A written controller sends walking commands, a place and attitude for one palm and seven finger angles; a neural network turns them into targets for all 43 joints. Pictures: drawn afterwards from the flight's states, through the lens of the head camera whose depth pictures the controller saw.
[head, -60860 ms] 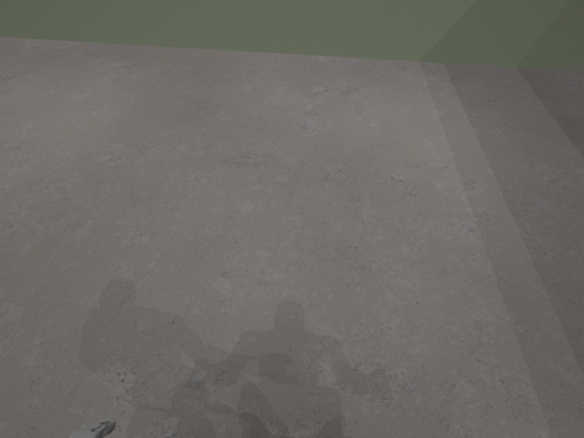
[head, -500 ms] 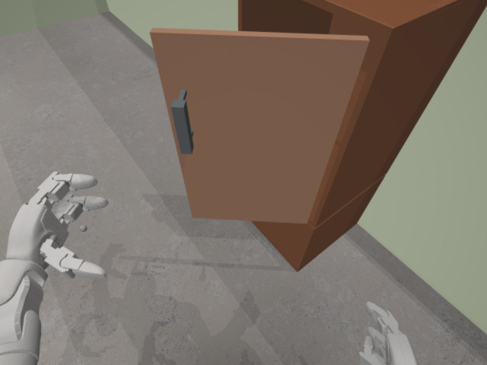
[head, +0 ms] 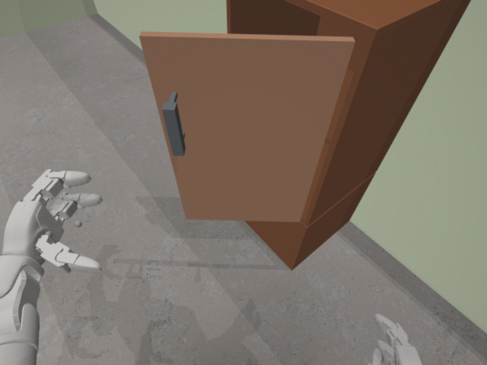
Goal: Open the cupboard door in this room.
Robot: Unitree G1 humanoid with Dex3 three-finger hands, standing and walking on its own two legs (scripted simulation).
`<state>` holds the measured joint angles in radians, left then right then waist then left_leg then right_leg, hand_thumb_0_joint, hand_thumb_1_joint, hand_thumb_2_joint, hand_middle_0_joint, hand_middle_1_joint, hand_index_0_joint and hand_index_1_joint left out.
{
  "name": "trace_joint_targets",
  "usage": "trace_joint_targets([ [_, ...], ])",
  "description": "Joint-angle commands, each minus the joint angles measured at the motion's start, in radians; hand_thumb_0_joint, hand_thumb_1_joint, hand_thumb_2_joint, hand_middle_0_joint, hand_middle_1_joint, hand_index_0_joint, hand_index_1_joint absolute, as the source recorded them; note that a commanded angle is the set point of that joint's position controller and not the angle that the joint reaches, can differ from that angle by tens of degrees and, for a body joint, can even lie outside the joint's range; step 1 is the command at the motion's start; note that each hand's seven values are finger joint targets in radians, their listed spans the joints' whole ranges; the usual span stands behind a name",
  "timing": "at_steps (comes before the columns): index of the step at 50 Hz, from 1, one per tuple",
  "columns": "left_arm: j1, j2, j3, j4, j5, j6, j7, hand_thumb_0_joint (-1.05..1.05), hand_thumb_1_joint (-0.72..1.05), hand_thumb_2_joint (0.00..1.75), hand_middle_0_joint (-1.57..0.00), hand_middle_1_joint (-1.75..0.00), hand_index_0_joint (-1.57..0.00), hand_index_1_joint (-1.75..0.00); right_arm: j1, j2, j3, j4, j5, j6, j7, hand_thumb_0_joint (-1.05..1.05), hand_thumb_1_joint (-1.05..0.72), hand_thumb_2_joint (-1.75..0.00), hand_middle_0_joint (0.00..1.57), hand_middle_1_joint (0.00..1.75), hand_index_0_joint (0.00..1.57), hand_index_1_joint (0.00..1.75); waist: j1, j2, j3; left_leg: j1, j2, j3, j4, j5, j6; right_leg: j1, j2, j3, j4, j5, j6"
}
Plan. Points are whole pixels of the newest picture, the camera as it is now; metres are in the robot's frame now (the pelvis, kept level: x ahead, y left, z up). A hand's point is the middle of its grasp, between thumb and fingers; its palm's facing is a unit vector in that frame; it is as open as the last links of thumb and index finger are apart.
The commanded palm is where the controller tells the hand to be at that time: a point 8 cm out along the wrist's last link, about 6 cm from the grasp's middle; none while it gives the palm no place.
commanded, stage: raise the hand with hooked fingers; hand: left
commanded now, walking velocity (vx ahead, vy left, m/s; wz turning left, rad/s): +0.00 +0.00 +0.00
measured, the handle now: (176, 124) +0.56 +0.18 +0.07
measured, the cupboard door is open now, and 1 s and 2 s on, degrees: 49 49 49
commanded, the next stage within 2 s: move the hooked fingers beside the handle in 0.08 s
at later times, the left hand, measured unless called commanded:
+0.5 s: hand (93, 204) +0.33 +0.26 +0.09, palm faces +0.07 -1.00 -0.01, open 14.0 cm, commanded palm +0.30 +0.31 +0.09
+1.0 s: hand (112, 173) +0.40 +0.26 +0.09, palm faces +0.04 -1.00 +0.00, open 14.0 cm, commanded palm +0.37 +0.30 +0.08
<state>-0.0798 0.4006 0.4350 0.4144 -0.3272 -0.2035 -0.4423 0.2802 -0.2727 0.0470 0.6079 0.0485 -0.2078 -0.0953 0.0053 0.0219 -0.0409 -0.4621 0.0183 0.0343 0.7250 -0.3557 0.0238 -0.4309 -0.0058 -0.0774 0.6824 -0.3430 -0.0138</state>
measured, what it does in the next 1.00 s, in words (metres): stands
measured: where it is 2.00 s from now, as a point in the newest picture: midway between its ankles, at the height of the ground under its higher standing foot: outside the picture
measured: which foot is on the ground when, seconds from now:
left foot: down 0.00-1.00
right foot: down 0.00-1.00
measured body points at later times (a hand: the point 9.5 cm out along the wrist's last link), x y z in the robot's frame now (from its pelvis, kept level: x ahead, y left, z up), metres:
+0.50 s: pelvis +0.00 -0.01 +0.00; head +0.03 -0.01 +0.45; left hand +0.32 +0.32 +0.09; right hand +0.15 -0.26 -0.09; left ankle +0.01 +0.10 -0.72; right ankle +0.00 -0.11 -0.72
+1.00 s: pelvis +0.00 +0.00 -0.01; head +0.06 +0.01 +0.44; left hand +0.39 +0.31 +0.09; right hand +0.08 -0.27 -0.11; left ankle +0.01 +0.10 -0.72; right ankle +0.00 -0.11 -0.72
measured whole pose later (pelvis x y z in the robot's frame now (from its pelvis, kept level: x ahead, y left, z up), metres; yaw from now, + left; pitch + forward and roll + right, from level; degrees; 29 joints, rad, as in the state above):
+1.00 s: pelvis +0.00 +0.00 -0.01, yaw -1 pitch +10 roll -1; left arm -0.51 0.48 0.44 0.85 -0.24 -0.29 -0.43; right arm 0.34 -0.28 0.04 0.63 0.04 -0.10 -0.08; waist -0.05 0.01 -0.06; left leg -0.59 0.03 0.04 0.78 -0.37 0.02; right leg -0.56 0.00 -0.07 0.73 -0.35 -0.02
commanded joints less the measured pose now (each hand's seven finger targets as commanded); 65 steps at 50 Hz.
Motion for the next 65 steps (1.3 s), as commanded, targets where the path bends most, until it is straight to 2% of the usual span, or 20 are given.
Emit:
trace_joint_targets([
  [1,-0.228,0.269,0.084,-0.216,-0.024,-0.064,-0.002,0.0,-0.5,0.3,-0.3,-1.2,-0.3,-1.2,-0.054,-0.139,-0.055,-0.142,0.001,-0.061,-0.02,0.0,-0.9,-0.9,0.2,0.3,0.2,0.3,0.005,0.079,-0.224,0.153,-0.014,-0.061,-0.117,0.23,-0.002,0.05,0.024,0.026,-0.084,0.209,-0.012],
  [9,-0.236,0.258,0.079,-0.179,-0.036,-0.053,-0.018,0.0,-0.5,0.3,-0.3,-1.2,-0.3,-1.2,-0.058,-0.142,-0.053,-0.137,0.002,-0.061,-0.021,0.0,-0.9,-0.9,0.2,0.3,0.2,0.3,0.003,0.038,-0.225,0.13,-0.019,-0.051,-0.106,0.221,0.001,0.06,0.02,0.036,-0.087,0.226,-0.007],
  [15,-0.41,0.271,0.051,-0.137,-0.016,-0.07,-0.014,0.0,-0.5,0.3,-0.3,-1.2,-0.3,-1.2,-0.045,-0.143,-0.053,-0.113,0.004,-0.054,-0.029,0.0,-0.9,-0.9,0.2,0.3,0.2,0.3,-0.028,0.063,-0.219,0.136,-0.019,-0.055,-0.098,0.192,0.001,0.017,0.018,0.042,-0.088,0.191,-0.008],
  [18,-0.412,0.298,0.071,-0.094,-0.007,-0.078,-0.009,0.0,-0.5,0.3,-0.3,-1.2,-0.3,-1.2,-0.033,-0.146,-0.055,-0.108,0.001,-0.047,-0.028,0.0,-0.9,-0.9,0.2,0.3,0.2,0.3,-0.018,0.044,-0.253,0.127,-0.019,-0.053,-0.09,0.214,0.002,0.046,0.016,0.048,-0.08,0.219,-0.008],
  [20,-0.428,0.27,0.047,-0.079,-0.006,-0.078,-0.01,0.0,-0.5,0.3,-0.3,-1.2,-0.3,-1.2,-0.034,-0.143,-0.055,-0.111,0.001,-0.043,-0.026,0.0,-0.9,-0.9,0.2,0.3,0.2,0.3,-0.02,0.047,-0.267,0.132,-0.021,-0.05,-0.087,0.225,0.003,0.046,0.014,0.049,-0.076,0.238,-0.006],
  [22,-0.417,0.318,0.085,-0.022,-0.001,-0.073,-0.005,0.0,-0.5,0.3,-0.3,-1.2,-0.3,-1.2,-0.021,-0.152,-0.057,-0.105,0.0,-0.032,-0.023,0.0,-0.9,-0.9,0.2,0.3,0.2,0.3,-0.013,0.01,-0.259,0.102,-0.018,-0.049,-0.082,0.232,0.004,0.061,0.014,0.051,-0.072,0.249,-0.006],
  [26,-0.491,0.339,0.092,0.035,0.011,-0.076,-0.002,0.0,-0.5,0.3,-0.3,-1.2,-0.3,-1.2,-0.015,-0.152,-0.056,-0.107,0.001,-0.013,-0.019,0.0,-0.9,-0.9,0.2,0.3,0.2,0.3,-0.019,0.049,-0.249,0.067,-0.023,-0.038,-0.077,0.199,0.004,0.048,0.01,0.066,-0.074,0.227,-0.003],
  [27,-0.51,0.361,0.106,0.046,0.012,-0.082,-0.002,0.0,-0.5,0.3,-0.3,-1.2,-0.3,-1.2,-0.004,-0.157,-0.058,-0.104,-0.002,-0.008,-0.018,0.0,-0.9,-0.9,0.2,0.3,0.2,0.3,-0.022,0.013,-0.26,0.065,-0.02,-0.038,-0.07,0.214,0.007,0.063,0.011,0.067,-0.067,0.246,-0.002],
  [29,-0.54,0.351,0.089,0.035,0.018,-0.099,-0.007,0.0,-0.5,0.3,-0.3,-1.2,-0.3,-1.2,0.0,-0.151,-0.058,-0.111,0.0,-0.001,-0.015,0.0,-0.9,-0.9,0.2,0.3,0.2,0.3,-0.02,0.078,-0.292,0.083,-0.022,-0.035,-0.068,0.229,0.006,0.06,0.014,0.07,-0.061,0.263,-0.004],
  [37,-0.596,0.325,0.055,0.113,0.022,-0.107,-0.012,0.0,-0.5,0.3,-0.3,-1.2,-0.3,-1.2,0.04,-0.162,-0.068,-0.106,0.0,0.031,-0.007,0.0,-0.9,-0.9,0.2,0.3,0.2,0.3,-0.04,0.055,-0.289,0.08,-0.017,-0.037,-0.061,0.235,0.008,0.018,0.025,0.058,-0.049,0.263,-0.007],
  [42,-0.698,0.389,0.087,0.182,0.044,-0.125,0.006,0.0,-0.5,0.3,-0.3,-1.2,-0.3,-1.2,0.071,-0.171,-0.071,-0.092,-0.005,0.056,-0.005,0.0,-0.9,-0.9,0.2,0.3,0.2,0.3,-0.048,0.019,-0.305,0.047,-0.013,-0.041,-0.051,0.224,0.01,0.019,0.028,0.064,-0.04,0.249,-0.005],
  [43,-0.748,0.37,0.062,0.177,0.05,-0.135,0.005,0.0,-0.5,0.3,-0.3,-1.2,-0.3,-1.2,0.074,-0.167,-0.069,-0.087,-0.005,0.059,-0.004,0.0,-0.9,-0.9,0.2,0.3,0.2,0.3,-0.061,0.046,-0.318,0.062,-0.014,-0.041,-0.048,0.229,0.011,0.004,0.029,0.064,-0.039,0.252,-0.004],
  [46,-0.783,0.374,0.063,0.187,0.061,-0.16,0.014,0.0,-0.5,0.3,-0.3,-1.2,-0.3,-1.2,0.089,-0.166,-0.074,-0.078,-0.009,0.066,0.0,0.0,-0.9,-0.9,0.2,0.3,0.2,0.3,-0.056,0.089,-0.359,0.098,-0.01,-0.051,-0.04,0.262,0.005,-0.014,0.033,0.056,-0.025,0.26,-0.01],
  [49,-0.807,0.357,0.044,0.258,0.066,-0.152,0.018,0.0,-0.5,0.3,-0.3,-1.2,-0.3,-1.2,0.103,-0.169,-0.073,-0.072,-0.008,0.08,0.006,0.0,-0.9,-0.9,0.2,0.3,0.2,0.3,-0.068,0.062,-0.339,0.078,-0.007,-0.054,-0.037,0.258,0.004,-0.038,0.036,0.05,-0.022,0.255,-0.008],
  [51,-0.808,0.376,0.056,0.299,0.076,-0.145,0.025,0.0,-0.5,0.3,-0.3,-1.2,-0.3,-1.2,0.109,-0.173,-0.072,-0.072,-0.01,0.089,0.008,0.0,-0.9,-0.9,0.2,0.3,0.2,0.3,-0.063,0.073,-0.339,0.055,-0.008,-0.052,-0.035,0.242,0.004,-0.038,0.033,0.052,-0.017,0.243,-0.009],
  [52,-0.807,0.403,0.078,0.313,0.079,-0.144,0.028,0.0,-0.5,0.3,-0.3,-1.2,-0.3,-1.2,0.119,-0.177,-0.073,-0.074,-0.011,0.097,0.009,0.0,-0.9,-0.9,0.2,0.3,0.2,0.3,-0.059,0.037,-0.343,0.05,-0.004,-0.055,-0.031,0.259,0.006,-0.031,0.037,0.048,-0.011,0.255,-0.012],
  [54,-0.843,0.388,0.06,0.312,0.089,-0.148,0.034,0.0,-0.5,0.3,-0.3,-1.2,-0.3,-1.2,0.121,-0.173,-0.073,-0.078,-0.013,0.104,0.015,0.0,-0.9,-0.9,0.2,0.3,0.2,0.3,-0.061,0.075,-0.362,0.058,-0.005,-0.052,-0.026,0.274,0.004,-0.038,0.036,0.05,-0.006,0.268,-0.01],
  [58,-0.923,0.42,0.072,0.326,0.103,-0.174,0.048,0.0,-0.5,0.3,-0.3,-1.2,-0.3,-1.2,0.142,-0.177,-0.076,-0.072,-0.018,0.123,0.02,0.0,-0.9,-0.9,0.2,0.3,0.2,0.3,-0.075,0.08,-0.391,0.067,0.0,-0.056,-0.009,0.293,0.004,-0.06,0.042,0.051,0.007,0.272,-0.009],
  [62,-0.994,0.392,0.036,0.382,0.109,-0.187,0.049,0.0,-0.5,0.3,-0.3,-1.2,-0.3,-1.2,0.159,-0.179,-0.074,-0.058,-0.019,0.139,0.021,0.0,-0.9,-0.9,0.2,0.3,0.2,0.3,-0.1,0.078,-0.373,0.07,0.005,-0.063,0.003,0.295,0.003,-0.109,0.046,0.044,0.015,0.257,-0.01],
  [65,-1.004,0.42,0.058,0.419,0.121,-0.189,0.052,0.0,-0.5,0.3,-0.3,-1.2,-0.3,-1.2,0.172,-0.183,-0.077,-0.05,-0.022,0.151,0.024,0.0,-0.9,-0.9,0.2,0.3,0.2,0.3,-0.096,0.094,-0.408,0.075,0.006,-0.065,0.01,0.299,-0.001,-0.115,0.045,0.045,0.021,0.253,-0.008],
])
